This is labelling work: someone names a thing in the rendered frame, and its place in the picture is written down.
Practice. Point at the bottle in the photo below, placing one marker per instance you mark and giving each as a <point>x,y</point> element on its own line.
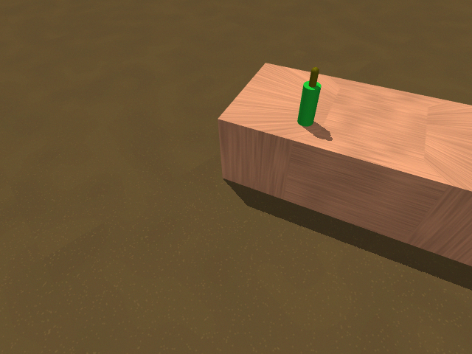
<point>309,100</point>

